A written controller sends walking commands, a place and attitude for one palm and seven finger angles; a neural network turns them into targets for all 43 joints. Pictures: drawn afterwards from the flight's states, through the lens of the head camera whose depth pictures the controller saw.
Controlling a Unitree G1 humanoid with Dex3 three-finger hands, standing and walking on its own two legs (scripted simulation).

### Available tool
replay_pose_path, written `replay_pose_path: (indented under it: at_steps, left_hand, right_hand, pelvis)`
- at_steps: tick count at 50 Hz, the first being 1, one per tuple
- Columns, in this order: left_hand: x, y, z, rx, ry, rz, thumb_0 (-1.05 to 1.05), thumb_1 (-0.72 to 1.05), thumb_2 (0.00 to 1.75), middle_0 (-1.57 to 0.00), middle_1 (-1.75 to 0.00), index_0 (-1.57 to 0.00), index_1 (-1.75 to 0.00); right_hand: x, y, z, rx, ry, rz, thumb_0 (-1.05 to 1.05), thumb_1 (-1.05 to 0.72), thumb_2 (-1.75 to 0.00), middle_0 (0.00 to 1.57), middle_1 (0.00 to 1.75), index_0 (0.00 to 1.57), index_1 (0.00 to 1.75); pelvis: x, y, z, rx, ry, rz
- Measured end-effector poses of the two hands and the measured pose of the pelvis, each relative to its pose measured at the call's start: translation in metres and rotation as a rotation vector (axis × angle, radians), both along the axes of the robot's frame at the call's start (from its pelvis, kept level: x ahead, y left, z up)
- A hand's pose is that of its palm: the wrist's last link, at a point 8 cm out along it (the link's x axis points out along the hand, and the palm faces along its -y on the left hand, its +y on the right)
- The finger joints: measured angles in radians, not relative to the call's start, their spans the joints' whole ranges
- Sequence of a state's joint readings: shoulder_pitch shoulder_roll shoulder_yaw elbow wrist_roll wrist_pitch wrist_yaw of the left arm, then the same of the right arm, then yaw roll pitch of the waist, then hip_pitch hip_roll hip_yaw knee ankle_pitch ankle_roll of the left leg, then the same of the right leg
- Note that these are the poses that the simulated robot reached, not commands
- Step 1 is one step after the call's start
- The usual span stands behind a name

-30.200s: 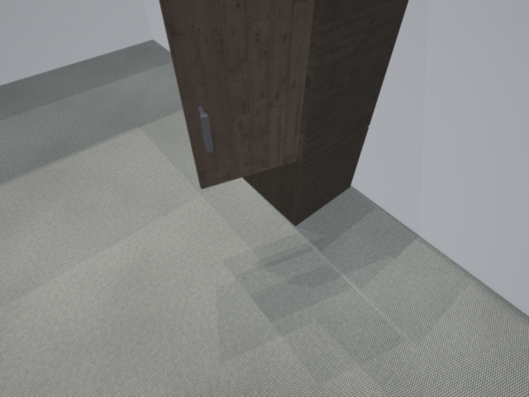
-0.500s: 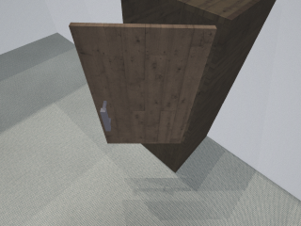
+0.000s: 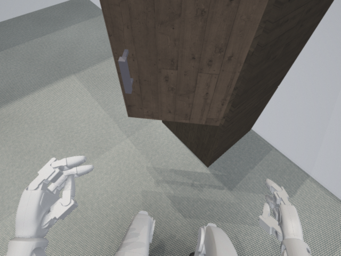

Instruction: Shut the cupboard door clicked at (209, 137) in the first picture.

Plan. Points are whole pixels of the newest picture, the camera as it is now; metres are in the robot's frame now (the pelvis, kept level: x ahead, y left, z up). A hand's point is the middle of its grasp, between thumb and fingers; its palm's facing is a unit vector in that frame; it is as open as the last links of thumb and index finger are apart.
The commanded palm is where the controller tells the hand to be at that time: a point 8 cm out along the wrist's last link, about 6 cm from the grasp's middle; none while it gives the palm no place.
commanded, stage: raise the hand and make a fist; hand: left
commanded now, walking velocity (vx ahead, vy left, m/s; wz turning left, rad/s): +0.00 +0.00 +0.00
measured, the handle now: (127, 72) +0.57 +0.21 +0.05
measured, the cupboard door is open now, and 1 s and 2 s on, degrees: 43 43 43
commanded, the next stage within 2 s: bring the fist close to the handle in 1.36 s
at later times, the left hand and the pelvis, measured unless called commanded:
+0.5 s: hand (80, 187) +0.23 +0.22 +0.04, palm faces -0.05 -1.00 -0.01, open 3.4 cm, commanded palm +0.21 +0.28 +0.06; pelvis +0.01 +0.05 +0.01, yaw -1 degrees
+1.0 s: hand (76, 174) +0.25 +0.23 +0.07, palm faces +0.03 -1.00 -0.05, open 3.1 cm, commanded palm +0.22 +0.27 +0.06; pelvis +0.02 +0.03 +0.01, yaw -1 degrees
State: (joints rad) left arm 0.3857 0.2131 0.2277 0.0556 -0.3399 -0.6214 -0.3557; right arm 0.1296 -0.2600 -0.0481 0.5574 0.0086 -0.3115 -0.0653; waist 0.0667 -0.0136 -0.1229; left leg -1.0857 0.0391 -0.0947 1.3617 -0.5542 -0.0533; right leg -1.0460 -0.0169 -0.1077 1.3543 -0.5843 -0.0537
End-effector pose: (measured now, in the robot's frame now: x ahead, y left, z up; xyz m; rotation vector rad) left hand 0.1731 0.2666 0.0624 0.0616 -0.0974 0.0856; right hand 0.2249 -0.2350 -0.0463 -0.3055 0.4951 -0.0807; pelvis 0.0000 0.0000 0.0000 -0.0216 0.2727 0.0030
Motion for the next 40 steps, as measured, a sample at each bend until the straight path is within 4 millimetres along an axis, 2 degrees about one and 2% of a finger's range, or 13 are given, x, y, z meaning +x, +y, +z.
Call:
replay_pose_path:
  at_steps: [3, 7, 11, 15, 19, 26, 28, 33, 35, 40]
  left_hand:
    - [0.026, -0.01, 0.011, -0.001, -0.038, -0.116, 0.02, 0.9, 0.9, -0.59, -0.73, -0.59, -0.73]
    - [0.052, -0.019, -0.005, -0.059, 0.153, -0.209, 0.02, 0.9, 0.9, -0.66, -0.81, -0.66, -0.81]
    - [0.05, -0.008, -0.015, -0.093, 0.286, -0.116, 0.02, 0.9, 0.9, -0.74, -0.89, -0.74, -0.89]
    - [0.038, 0.014, 0.002, -0.042, 0.194, 0.009, 0.02, 0.9, 0.9, -0.81, -0.97, -0.81, -0.97]
    - [0.034, 0.02, 0.009, -0.007, 0.089, -0.002, 0.02, 0.9, 0.9, -0.88, -1.05, -0.88, -1.05]
    - [0.04, 0.008, -0.017, -0.057, 0.18, -0.137, 0.02, 0.9, 0.9, -1.01, -1.19, -1.01, -1.19]
    - [0.041, 0.012, -0.014, -0.054, 0.177, -0.12, 0.02, 0.9, 0.9, -1.05, -1.23, -1.05, -1.23]
    - [0.04, 0.026, 0.01, -0.032, 0.09, -0.03, 0.02, 0.9, 0.9, -1.14, -1.33, -1.14, -1.33]
    - [0.04, 0.026, 0.012, -0.029, 0.086, -0.021, 0.02, 0.9, 0.9, -1.18, -1.37, -1.17, -1.37]
    - [0.043, 0.013, -0.007, -0.046, 0.179, -0.09, 0.02, 0.9, 0.9, -1.24, -1.44, -1.24, -1.45]
  right_hand:
    - [-0.015, 0.018, -0.015, 0.048, 0.045, -0.015, 0.01, -0.9, -0.9, 0.2, 0.3, 0.2, 0.3]
    - [-0.044, 0.035, -0.024, 0.119, 0.125, -0.085, 0.02, -0.9, -0.9, 0.2, 0.3, 0.21, 0.3]
    - [-0.068, 0.041, -0.02, 0.137, 0.188, -0.15, 0.02, -0.9, -0.9, 0.2, 0.3, 0.21, 0.3]
    - [-0.075, 0.04, -0.017, 0.093, 0.227, -0.14, 0.02, -0.9, -0.9, 0.2, 0.3, 0.21, 0.3]
    - [-0.067, 0.039, -0.018, 0.04, 0.233, -0.093, 0.02, -0.9, -0.9, 0.2, 0.3, 0.21, 0.3]
    - [-0.036, 0.044, -0.009, 0.006, 0.16, -0.07, 0.02, -0.9, -0.9, 0.2, 0.3, 0.21, 0.3]
    - [-0.027, 0.048, -0.004, 0.009, 0.138, -0.062, 0.02, -0.9, -0.9, 0.2, 0.3, 0.21, 0.3]
    - [-0.01, 0.061, 0.004, 0.032, 0.109, -0.022, 0.01, -0.9, -0.9, 0.2, 0.3, 0.21, 0.3]
    - [-0.007, 0.065, 0.004, 0.042, 0.108, -0.006, 0.01, -0.9, -0.9, 0.2, 0.3, 0.21, 0.3]
    - [-0.007, 0.066, 0.002, 0.05, 0.12, 0.007, 0.01, -0.9, -0.9, 0.2, 0.3, 0.21, 0.3]
  pelvis:
    - [-0.003, 0.005, -0.002, -0.014, 0.004, 0.003]
    - [-0.002, 0.015, 0.005, -0.012, 0.014, -0.01]
    - [0.005, 0.025, 0.016, -0.006, 0.022, -0.029]
    - [0.011, 0.034, 0.019, -0.01, 0.029, -0.028]
    - [0.011, 0.042, 0.013, -0.022, 0.039, -0.014]
    - [0.009, 0.049, 0.007, -0.031, 0.056, -0.013]
    - [0.011, 0.049, 0.007, -0.033, 0.057, -0.013]
    - [0.016, 0.048, 0.011, -0.039, 0.053, -0.007]
    - [0.017, 0.048, 0.012, -0.041, 0.052, -0.003]
    - [0.018, 0.045, 0.011, -0.04, 0.054, 0.0]
